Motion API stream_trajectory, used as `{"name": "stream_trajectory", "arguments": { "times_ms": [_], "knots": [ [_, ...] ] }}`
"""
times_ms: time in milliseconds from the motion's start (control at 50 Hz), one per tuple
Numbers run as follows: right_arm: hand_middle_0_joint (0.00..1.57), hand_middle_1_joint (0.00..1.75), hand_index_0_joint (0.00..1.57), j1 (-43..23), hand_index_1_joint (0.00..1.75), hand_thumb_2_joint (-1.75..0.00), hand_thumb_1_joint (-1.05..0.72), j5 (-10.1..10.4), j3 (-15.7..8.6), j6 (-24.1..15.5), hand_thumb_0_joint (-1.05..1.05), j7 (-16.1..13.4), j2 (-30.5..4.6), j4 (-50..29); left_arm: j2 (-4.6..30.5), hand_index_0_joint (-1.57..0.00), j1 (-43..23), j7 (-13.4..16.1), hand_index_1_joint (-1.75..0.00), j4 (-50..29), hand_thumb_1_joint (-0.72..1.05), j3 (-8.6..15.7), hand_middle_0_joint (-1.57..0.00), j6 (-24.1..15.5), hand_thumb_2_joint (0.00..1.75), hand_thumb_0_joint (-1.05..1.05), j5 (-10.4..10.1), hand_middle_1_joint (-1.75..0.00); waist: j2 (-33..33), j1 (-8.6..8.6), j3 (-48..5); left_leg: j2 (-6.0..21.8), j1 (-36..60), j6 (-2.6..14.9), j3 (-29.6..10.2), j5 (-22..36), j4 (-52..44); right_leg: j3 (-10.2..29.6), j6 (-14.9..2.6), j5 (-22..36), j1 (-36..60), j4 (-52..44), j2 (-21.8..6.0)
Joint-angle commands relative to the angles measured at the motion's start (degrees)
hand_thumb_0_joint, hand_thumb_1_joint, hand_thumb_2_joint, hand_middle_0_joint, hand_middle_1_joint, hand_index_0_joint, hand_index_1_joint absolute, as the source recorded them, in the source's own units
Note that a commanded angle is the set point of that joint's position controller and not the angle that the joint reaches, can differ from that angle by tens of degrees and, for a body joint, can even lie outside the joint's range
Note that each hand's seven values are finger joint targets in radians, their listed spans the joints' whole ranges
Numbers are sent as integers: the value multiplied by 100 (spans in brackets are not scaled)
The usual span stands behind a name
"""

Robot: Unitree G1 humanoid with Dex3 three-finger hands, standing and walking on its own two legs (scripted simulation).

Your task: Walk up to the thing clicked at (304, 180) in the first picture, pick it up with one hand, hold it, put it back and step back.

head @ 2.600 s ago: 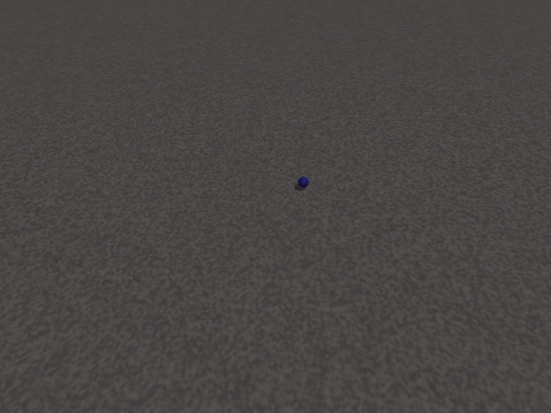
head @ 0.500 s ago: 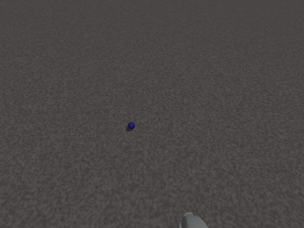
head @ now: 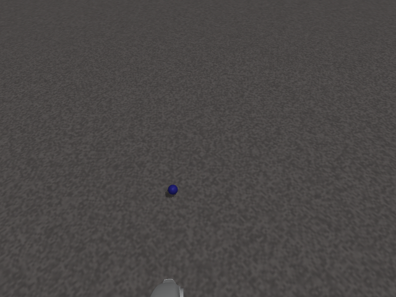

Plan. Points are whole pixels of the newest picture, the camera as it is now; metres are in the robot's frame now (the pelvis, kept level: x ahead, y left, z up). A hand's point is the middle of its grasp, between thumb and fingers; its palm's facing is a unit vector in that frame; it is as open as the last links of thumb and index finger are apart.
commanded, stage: walk up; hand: left
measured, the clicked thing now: (172, 189) +0.79 +0.21 -0.74
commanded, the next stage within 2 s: none
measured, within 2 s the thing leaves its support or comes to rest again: neither
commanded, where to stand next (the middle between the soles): +0.44 -0.05 m, yaw +4 degrees
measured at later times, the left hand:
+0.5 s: hand (114, 252) +0.26 +0.25 -0.14, palm faces -0.05 -0.94 -0.35, open 7.4 cm
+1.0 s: hand (147, 220) +0.34 +0.18 -0.15, palm faces +0.06 -0.92 -0.38, open 7.4 cm
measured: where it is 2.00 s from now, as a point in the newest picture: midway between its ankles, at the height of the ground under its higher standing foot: (227, 269)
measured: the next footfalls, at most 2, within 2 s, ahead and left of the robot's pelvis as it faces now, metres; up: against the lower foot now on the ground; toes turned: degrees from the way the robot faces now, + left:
left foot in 0.12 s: +0.21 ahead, +0.12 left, +0.00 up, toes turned +6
right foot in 0.56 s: +0.34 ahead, -0.20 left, +0.00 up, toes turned -4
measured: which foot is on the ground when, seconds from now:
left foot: up 0.00-0.10, down 0.12-0.58, up 0.60-1.00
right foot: down 0.00-0.14, up 0.16-0.54, down 0.56-1.00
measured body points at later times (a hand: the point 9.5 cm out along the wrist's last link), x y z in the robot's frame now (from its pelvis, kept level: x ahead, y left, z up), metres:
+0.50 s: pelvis +0.19 -0.04 +0.00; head +0.20 -0.03 +0.45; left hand +0.26 +0.29 -0.11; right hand +0.24 -0.36 -0.10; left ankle +0.17 +0.11 -0.74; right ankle +0.31 -0.21 -0.71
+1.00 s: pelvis +0.34 -0.09 -0.01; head +0.37 -0.09 +0.44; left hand +0.34 +0.23 -0.13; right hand +0.46 -0.39 -0.12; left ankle +0.44 +0.03 -0.73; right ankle +0.30 -0.20 -0.74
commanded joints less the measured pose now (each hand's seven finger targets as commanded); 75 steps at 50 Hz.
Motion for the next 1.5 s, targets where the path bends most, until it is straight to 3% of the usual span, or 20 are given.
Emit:
{"name": "stream_trajectory", "arguments": {
  "times_ms": [0,80,120,140,260,520,540,580,600,680,840,980,1020,1060,1120,1260,1300,1320,1400,1480],
  "knots": [
    [20,30,20,-474,30,-90,-90,24,-318,-256,0,-36,-925,-587,1459,-20,151,76,-30,-507,90,454,-20,-126,90,0,-3,-30,-525,171,-120,-91,331,88,168,185,-940,1072,-519,1795,91,-656,-1672],
    [20,30,20,610,30,-90,-90,1,-449,-347,0,-133,-1143,-302,1385,-20,78,95,-30,-628,90,366,-20,-56,90,0,-6,-30,197,-502,-764,-530,2808,444,352,49,-1711,583,-365,2382,-794,1185,-1246],
    [20,30,20,1426,30,-90,-90,-167,-668,-374,0,-270,-1878,-348,709,-20,642,115,-30,-659,90,171,-20,-44,90,0,-108,-30,1680,-754,-1598,1745,4910,1276,-3193,-875,-2252,262,155,-1266,-3101,3684,-33],
    [20,30,20,1251,30,-90,-90,46,-711,-343,0,-299,-1954,-435,1492,-20,549,188,-30,-542,90,353,-20,56,90,0,-72,-30,796,-765,-1495,2256,4593,1867,-4238,-1616,-2708,866,113,-1581,-3369,4310,-314],
    [20,30,20,327,30,-90,-90,160,-403,-421,0,-263,-1371,-610,1241,-20,561,55,-30,-229,90,343,-20,123,90,0,-62,-30,399,-257,-96,998,1851,1126,-909,580,-2902,1072,287,-211,-2307,3916,-753],
    [20,30,20,14,30,-90,-90,25,-401,-281,0,-106,-1466,-764,1388,-20,237,-105,-30,-43,90,523,-20,-50,90,0,56,-30,178,37,-230,585,671,914,-326,-1692,-1820,168,308,329,-81,857,-617],
    [20,30,20,254,30,-90,-90,-8,-287,-254,0,-115,-1150,-723,1541,-20,671,-39,-30,70,90,598,-20,-117,90,0,57,-30,-562,252,-514,294,408,780,-53,-1354,-581,427,219,-193,630,530,-634],
    [20,30,20,505,30,-90,-90,76,-100,-236,0,-145,-722,-779,2177,-20,814,104,-30,-123,90,679,-20,-244,90,0,70,-30,-1950,288,-321,-870,-1080,217,34,-1902,1962,3971,-591,-1270,785,-1310,-2650],
    [20,30,20,321,30,-90,-90,17,-244,-196,0,-222,-1230,-698,2294,-20,578,107,-30,-141,90,669,-20,-209,90,0,-30,-30,-1619,283,-155,-454,-978,231,-374,-1932,2240,4248,-987,-1010,384,-1247,-2927],
    [20,30,20,577,30,-90,-90,187,-231,-175,0,-150,-1108,-323,1629,-20,171,227,-30,-199,90,443,-20,-233,90,0,-168,-30,-1257,-138,-321,-289,-341,228,-610,-1051,1673,1736,-486,2469,295,-516,-1920],
    [20,30,20,-150,30,-90,-90,46,-247,1,0,1,-822,-569,1560,-20,207,333,-30,-394,90,370,-20,-296,90,0,-52,-30,-820,11,-124,-356,13,111,-371,-176,32,908,-630,3128,61,-452,-1997],
    [20,30,20,31,30,-90,-90,-31,-287,-5,0,-108,-857,-233,1368,-20,-215,453,-30,-363,90,121,-20,-158,90,0,-129,-30,-221,-406,-593,-549,2429,492,77,1018,-1568,204,-211,2930,-987,1304,-1514],
    [20,30,20,336,30,-90,-90,-83,-448,-37,0,-211,-1555,-285,836,-20,285,461,-30,-381,90,-4,-20,-121,90,0,-230,-30,1451,-471,-1214,1115,3559,1385,-2217,2714,-1860,27,307,-305,-2179,3366,-444],
    [20,30,20,-90,30,-90,-90,146,-427,24,0,-247,-1445,-341,1204,-20,399,564,-30,-55,90,44,-20,70,90,0,-177,-30,802,-310,-1264,1669,2828,2073,-2896,1675,-2246,575,269,-1941,-1858,3830,-653],
    [20,30,20,-823,30,-90,-90,25,-252,113,0,-263,-1185,-456,1236,-20,129,461,-30,115,90,92,-20,125,90,0,-136,-30,672,-169,-472,710,1076,1312,-1419,-155,-2486,670,199,-1653,-1317,2901,-718],
    [20,30,20,-1231,30,-90,-90,17,-195,379,0,-128,-996,-479,1192,-20,490,599,-30,583,90,157,-20,-37,90,0,3,-30,441,35,-801,348,665,831,-945,-1220,-1505,461,278,155,-192,262,-522],
    [20,30,20,-1317,30,-90,-90,18,-180,465,0,-127,-710,-490,2107,-20,-183,623,-30,340,90,356,-20,-64,90,0,156,-30,-1385,-11,-14,-699,17,178,-259,-2036,375,3493,-679,-2193,-1549,-1292,-2592],
    [20,30,20,-1288,30,-90,-90,-32,-313,500,0,-160,-1041,-384,2266,-20,-812,637,-30,175,90,369,-20,-48,90,0,168,-30,-1243,-149,358,-382,467,118,-670,-1848,1007,3689,-1083,-1979,-2338,-1327,-2973],
    [20,30,20,-996,30,-90,-90,51,-261,374,0,-81,-783,-76,1513,-20,-830,604,-30,291,90,205,-20,-164,90,0,113,-30,-906,-275,-130,-379,614,156,-403,-1311,256,1740,-587,1126,-1028,-327,-1903],
    [20,30,20,-676,30,-90,-90,48,-195,185,0,-133,-725,223,1437,-20,-901,490,-30,314,90,127,-20,-42,90,0,29,-30,-935,-354,-751,-569,1992,150,-10,-478,-1950,1005,-189,1647,-812,808,-1417]
  ]
}}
